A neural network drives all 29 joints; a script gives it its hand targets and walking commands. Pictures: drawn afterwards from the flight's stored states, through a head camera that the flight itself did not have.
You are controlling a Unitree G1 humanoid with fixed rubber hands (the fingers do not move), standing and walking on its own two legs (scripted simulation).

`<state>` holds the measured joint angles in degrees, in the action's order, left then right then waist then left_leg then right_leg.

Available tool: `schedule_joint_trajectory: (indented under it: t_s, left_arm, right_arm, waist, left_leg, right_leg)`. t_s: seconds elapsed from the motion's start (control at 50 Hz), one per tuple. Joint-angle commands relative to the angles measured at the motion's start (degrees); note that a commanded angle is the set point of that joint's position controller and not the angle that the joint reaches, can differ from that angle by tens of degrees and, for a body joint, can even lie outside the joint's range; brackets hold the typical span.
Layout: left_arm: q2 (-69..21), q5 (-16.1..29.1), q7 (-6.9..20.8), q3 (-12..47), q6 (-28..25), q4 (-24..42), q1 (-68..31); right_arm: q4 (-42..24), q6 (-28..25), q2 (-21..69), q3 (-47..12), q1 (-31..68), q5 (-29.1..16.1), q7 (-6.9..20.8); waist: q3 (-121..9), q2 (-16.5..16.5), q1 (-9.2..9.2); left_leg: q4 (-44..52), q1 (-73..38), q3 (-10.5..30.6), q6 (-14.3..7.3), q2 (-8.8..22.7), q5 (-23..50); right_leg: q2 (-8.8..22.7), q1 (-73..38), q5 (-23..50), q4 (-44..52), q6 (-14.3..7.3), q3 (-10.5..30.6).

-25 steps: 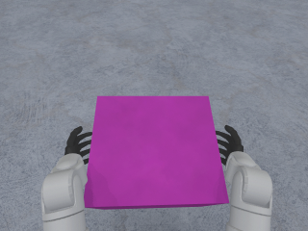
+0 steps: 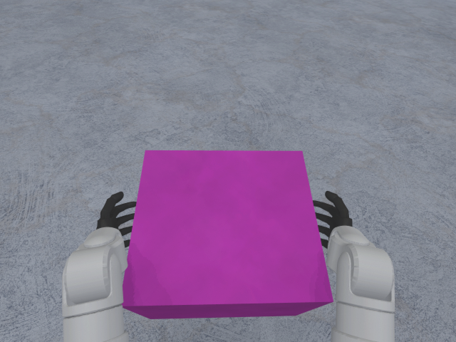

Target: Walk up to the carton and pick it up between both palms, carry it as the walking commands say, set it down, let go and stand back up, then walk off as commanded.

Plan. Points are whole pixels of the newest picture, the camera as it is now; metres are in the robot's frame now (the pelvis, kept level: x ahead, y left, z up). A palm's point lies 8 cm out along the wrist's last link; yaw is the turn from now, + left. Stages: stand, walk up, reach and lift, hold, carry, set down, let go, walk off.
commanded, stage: carry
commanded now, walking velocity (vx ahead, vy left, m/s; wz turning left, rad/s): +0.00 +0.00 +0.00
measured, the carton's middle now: (224, 237) +0.32 +0.00 +0.00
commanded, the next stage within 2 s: none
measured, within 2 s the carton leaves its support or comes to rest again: neither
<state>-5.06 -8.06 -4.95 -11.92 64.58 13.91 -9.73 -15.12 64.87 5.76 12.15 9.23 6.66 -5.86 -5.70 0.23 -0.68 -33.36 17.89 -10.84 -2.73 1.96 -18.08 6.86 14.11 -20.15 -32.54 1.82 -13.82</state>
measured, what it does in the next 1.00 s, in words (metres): walks backwards, turning left: right foot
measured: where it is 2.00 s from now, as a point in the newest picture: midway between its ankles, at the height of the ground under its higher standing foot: outside the picture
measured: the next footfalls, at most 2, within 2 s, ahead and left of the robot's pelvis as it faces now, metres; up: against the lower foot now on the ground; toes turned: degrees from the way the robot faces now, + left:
right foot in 0.82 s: -0.05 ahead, -0.12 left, +0.00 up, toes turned +11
left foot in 1.24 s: -0.17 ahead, +0.14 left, +0.00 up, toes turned +45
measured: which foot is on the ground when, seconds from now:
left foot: down 0.00-0.84, up 0.86-1.00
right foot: down 0.00-0.52, up 0.54-0.80, down 0.82-1.00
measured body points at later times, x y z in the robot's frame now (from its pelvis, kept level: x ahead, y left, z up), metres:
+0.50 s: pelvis -0.05 +0.00 -0.03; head -0.05 +0.01 +0.42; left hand +0.20 +0.22 +0.04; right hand +0.26 -0.14 +0.05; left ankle -0.03 +0.09 -0.73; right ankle -0.04 -0.12 -0.73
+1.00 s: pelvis -0.10 -0.03 +0.01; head -0.09 -0.05 +0.46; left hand +0.07 +0.25 +0.09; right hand +0.22 -0.09 +0.08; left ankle -0.14 +0.10 -0.64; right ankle -0.09 -0.12 -0.73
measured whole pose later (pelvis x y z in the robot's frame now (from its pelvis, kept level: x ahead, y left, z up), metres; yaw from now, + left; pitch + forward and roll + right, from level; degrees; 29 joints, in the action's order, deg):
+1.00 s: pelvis -0.10 -0.03 +0.01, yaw +26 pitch +1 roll +4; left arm -7.3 -7.7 -4.1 -12.9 63.9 20.4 -5.6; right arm -20.8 65.7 6.1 11.3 7.7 7.0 -4.6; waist -2.3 0.5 -2.1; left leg -65.2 35.4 -4.6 3.9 0.2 -20.1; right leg 8.8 13.8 -19.5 -32.2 -0.3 -11.7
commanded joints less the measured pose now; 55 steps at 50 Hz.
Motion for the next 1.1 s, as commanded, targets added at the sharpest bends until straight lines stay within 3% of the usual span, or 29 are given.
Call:
schedule_joint_trajectory:
  t_s: [0.0, 0.06, 0.14, 0.2, 0.26, 0.32, 0.36, 0.38, 0.4, 0.42, 0.46, 0.48, 0.5, 0.52, 0.54, 0.58, 0.62, 0.72, 0.76, 0.78, 0.8, 0.82, 0.84, 0.86, 0.88, 0.9, 0.94, 0.96, 1.08]
  left_arm:
    - [-49.49, 25.27, 18.7, 43.92, 0.76, 3.45, -26.14]
    - [-49.39, 25.3, 18.61, 44.09, 0.64, 3.69, -26.34]
    - [-49.36, 25.11, 18.55, 43.95, 0.69, 3.76, -25.45]
    - [-49.6, 25.21, 18.7, 43.98, 0.72, 3.94, -25.58]
    - [-49.9, 25.6, 18.81, 44.13, 0.6, 4.18, -26.1]
    - [-49.6, 25.65, 18.75, 44.33, 0.49, 4.33, -26.48]
    - [-49.62, 25.51, 18.64, 44.56, 0.4, 4.32, -26.11]
    - [-49.43, 25.35, 18.57, 44.46, 0.45, 4.1, -25.95]
    - [-49.14, 25.16, 18.45, 44.77, 0.46, 4.28, -26.37]
    - [-49.19, 25.01, 18.26, 45.0, 0.42, 4.56, -27.05]
    - [-49.24, 24.89, 17.94, 45.02, 0.42, 5.52, -27.09]
    - [-49.3, 25.06, 17.82, 45.12, 0.5, 5.97, -27.33]
    - [-48.94, 25.0, 17.76, 45.17, 0.77, 6.16, -26.8]
    - [-49.51, 25.29, 18.0, 45.66, 0.85, 6.64, -27.28]
    - [-50.58, 25.13, 18.29, 46.13, 0.5, 6.15, -27.31]
    - [-52.22, 26.82, 18.8, 46.71, 0.08, 5.79, -27.17]
    - [-52.16, 27.82, 18.95, 46.84, -0.2, 7.01, -27.37]
    - [-49.69, 27.6, 18.58, 45.88, 0.02, 8.09, -24.42]
    - [-49.02, 26.92, 18.4, 45.72, 0.38, 8.1, -22.86]
    - [-48.75, 26.51, 18.35, 45.61, 0.56, 8.05, -21.91]
    - [-48.6, 26.13, 18.37, 45.53, 0.72, 7.74, -20.81]
    - [-48.06, 25.92, 18.42, 45.54, 0.87, 7.7, -20.32]
    - [-47.58, 24.35, 18.48, 44.55, 0.93, 7.05, -19.59]
    - [-47.48, 24.83, 18.79, 43.79, 1.39, 6.56, -20.62]
    - [-47.53, 25.53, 19.01, 43.26, 1.48, 7.91, -22.38]
    - [-47.25, 25.54, 19.17, 43.16, 1.4, 8.62, -22.71]
    - [-46.3, 24.8, 19.18, 42.46, 1.13, 8.62, -22.18]
    - [-45.7, 24.73, 19.3, 41.83, 1.08, 8.86, -21.81]
    - [-44.23, 24.06, 19.51, 40.39, 1.62, 8.04, -20.9]
  right_arm:
    - [-2.88, 1.16, 48.79, -44.73, 27.4, -25.83, 20.65]
    - [-3.11, 1.13, 48.71, -44.85, 27.55, -25.85, 20.66]
    - [-2.71, 1.23, 48.53, -44.81, 26.49, -25.61, 20.68]
    - [-3.03, 1.25, 48.32, -44.84, 26.79, -25.44, 20.61]
    - [-3.93, 1.19, 48.23, -44.99, 27.83, -25.5, 20.52]
    - [-4.54, 1.12, 48.39, -45.31, 28.4, -25.8, 20.57]
    - [-4.8, 1.03, 48.16, -45.36, 29.18, -26.0, 20.68]
    - [-4.42, 1.01, 47.85, -45.22, 29.62, -26.08, 20.8]
    - [-3.64, 0.92, 48.01, -45.11, 29.53, -26.34, 21.01]
    - [-3.1, 0.88, 48.4, -45.09, 29.38, -26.73, 21.15]
    - [-2.39, 0.99, 48.56, -44.66, 28.09, -26.97, 21.32]
    - [-2.33, 1.01, 48.62, -44.26, 27.72, -26.83, 21.35]
    - [-1.44, 0.97, 48.17, -43.43, 25.88, -26.29, 21.33]
    - [-0.54, 0.62, 48.24, -42.34, 23.73, -25.43, 21.17]
    - [-3.67, 0.46, 49.14, -43.67, 25.81, -25.79, 21.02]
    - [-5.15, 0.48, 48.98, -43.99, 26.1, -25.32, 20.52]
    - [-6.55, 0.13, 48.69, -44.09, 25.75, -25.03, 19.89]
    - [-8.18, 0.06, 46.28, -44.48, 23.03, -23.81, 19.24]
    - [-8.16, 0.46, 45.66, -44.73, 21.58, -23.46, 19.38]
    - [-8.36, 0.68, 45.43, -45.09, 21.27, -23.38, 19.46]
    - [-8.55, 0.95, 45.15, -45.55, 21.42, -23.36, 19.5]
    - [-8.49, 1.26, 45.08, -45.88, 21.62, -23.44, 19.58]
    - [-9.82, 1.72, 45.15, -46.96, 23.22, -24.06, 19.82]
    - [-8.43, 1.76, 44.88, -46.81, 25.11, -24.23, 19.98]
    - [-8.22, 1.57, 46.19, -47.34, 26.05, -24.93, 19.97]
    - [-7.5, 1.46, 46.91, -47.41, 25.79, -25.43, 19.94]
    - [-6.65, 1.58, 47.34, -47.4, 25.38, -25.43, 19.58]
    - [-6.96, 1.64, 47.19, -47.43, 25.73, -25.46, 19.26]
    - [-6.38, 2.6, 47.18, -46.8, 26.34, -24.85, 18.65]
  waist:
    - [-15.65, -1.12, 0.46]
    - [-15.49, -1.47, 0.41]
    - [-15.5, -2.95, 0.4]
    - [-13.96, -3.53, 0.58]
    - [-12.29, -1.94, 0.89]
    - [-10.77, 4.0, 1.11]
    - [-10.41, 10.61, 1.31]
    - [-9.16, 12.42, 1.56]
    - [-7.26, 10.27, 1.43]
    - [-6.73, 8.44, 0.85]
    - [-8.74, 6.06, 0.11]
    - [-9.05, 2.93, -0.34]
    - [-9.27, -8.17, -0.8]
    - [-10.21, -18.02, -0.98]
    - [-11.82, -12.2, -0.63]
    - [-14.1, -6.04, -0.15]
    - [-16.38, -5.68, -0.07]
    - [-16.69, -7.6, -0.36]
    - [-16.35, -9.8, -0.25]
    - [-16.51, -10.41, 0.08]
    - [-16.45, -8.92, 0.82]
    - [-14.99, -1.64, 1.13]
    - [-11.93, 18.56, 1.01]
    - [-5.8, 13.64, 0.68]
    - [-5.1, 5.56, 0.52]
    - [-5.55, 2.92, 0.37]
    - [-5.6, 7.31, -0.24]
    - [-5.71, 9.3, -0.15]
    - [-5.65, 15.18, 0.95]
  left_leg:
    - [0.47, -9.03, 7.91, 0.93, 8.79, 43.8]
    - [0.12, -8.45, 8.7, 0.63, 8.92, 42.71]
    - [-0.94, -6.12, 12.37, -1.83, 9.92, 41.68]
    - [-0.05, -1.46, 15.02, -2.79, 10.07, 33.51]
    - [-0.2, 4.94, 14.92, -1.69, 8.54, 23.32]
    - [-5.24, 11.21, 10.99, 0.62, 4.49, 12.16]
    - [-15.33, 13.55, 6.32, 1.96, 0.86, -1.03]
    - [-21.18, 14.41, 5.05, 2.49, 0.22, -7.37]
    - [-22.96, 15.01, 5.62, 2.72, 1.35, -10.18]
    - [-19.89, 13.69, 6.03, 2.71, 2.49, -10.22]
    - [-9.61, 7.41, 5.13, 3.0, 0.36, -5.26]
    - [-1.97, 3.11, 7.58, 2.26, 0.37, 0.34]
    - [3.91, -3.91, 21.37, -1.24, 7.51, 22.47]
    - [8.27, -8.44, 37.8, -5.86, 15.66, 39.26]
    - [8.7, -9.43, 36.3, -8.01, 16.01, 39.68]
    - [7.35, -9.53, 29.78, -7.43, 14.31, 30.64]
    - [6.94, -9.76, 25.97, -6.47, 12.5, 31.24]
    - [11.63, -8.54, 28.06, -5.3, 11.33, 24.16]
    - [13.58, -6.47, 27.27, -3.07, 10.02, 22.59]
    - [13.62, -4.74, 25.47, -0.93, 8.57, 22.48]
    - [11.83, -0.85, 22.32, 2.36, 5.94, 20.47]
    - [5.06, 7.5, 20.08, 4.67, 2.38, 14.07]
    - [-11.97, 19.13, 10.5, 6.65, -5.7, -7.83]
    - [-26.64, 26.67, 7.49, 6.51, -2.31, -14.86]
    - [-32.98, 24.74, 9.85, 6.28, -0.18, -11.6]
    - [-36.7, 23.02, 10.05, 6.7, 0.69, -7.27]
    - [-37.05, 22.82, 8.11, 7.01, 0.83, -0.81]
    - [-34.79, 22.13, 6.42, 7.18, 0.27, -0.93]
    - [-23.56, 17.41, 1.73, 6.86, 0.31, -6.28]
  right_leg:
    - [5.13, -5.21, 22.65, 0.87, 0.88, 5.2]
    - [5.23, -4.58, 21.48, -0.47, 0.63, 5.05]
    - [5.22, -2.51, 15.79, -5.07, 0.78, 4.99]
    - [5.3, -1.94, 10.44, -6.34, 0.4, 5.14]
    - [6.64, -3.97, 7.92, -4.65, -0.84, 5.79]
    - [12.44, -6.21, 6.89, 0.7, -3.74, 9.64]
    - [20.19, -5.59, 11.99, 4.57, -7.29, 12.68]
    - [24.02, -3.48, 15.19, 6.43, -9.24, 13.33]
    - [24.69, -2.16, 17.41, 6.7, -9.14, 12.24]
    - [23.32, -1.64, 18.87, 4.86, -7.44, 9.2]
    - [18.93, -1.44, 17.88, -3.23, -3.7, 3.32]
    - [15.89, 0.91, 13.53, -10.1, -1.21, 1.06]
    - [10.04, 11.43, 0.29, -19.31, 2.66, -0.09]
    - [1.56, 19.22, -20.7, -26.52, 5.21, 2.37]
    - [0.35, 18.53, -21.17, -32.23, 4.96, 7.74]
    - [1.79, 19.46, -15.05, -34.38, 4.75, 10.14]
    - [1.28, 17.32, -11.42, -31.3, 4.44, 9.96]
    - [-3.4, 9.07, -9.98, -15.66, 2.68, 8.83]
    - [-5.76, 2.66, -8.61, -5.88, 1.52, 7.17]
    - [-6.1, -2.68, -6.48, 1.64, 1.02, 5.74]
    - [-4.68, -10.25, -1.46, 11.28, 0.52, 5.33]
    - [3.13, -16.79, -1.77, 16.1, -1.33, 13.68]
    - [21.83, -14.62, 4.8, 16.66, -8.43, 30.12]
    - [29.56, -8.45, 19.66, 15.49, -12.08, 29.17]
    - [25.51, -6.98, 27.4, 12.89, -11.43, 23.79]
    - [21.12, -6.53, 29.05, 11.05, -9.14, 17.47]
    - [14.94, -9.78, 35.07, 7.12, -4.41, 9.69]
    - [13.62, -10.61, 37.78, 5.61, -3.32, 7.97]
    - [15.95, -10.83, 37.16, 3.71, -4.46, 4.87]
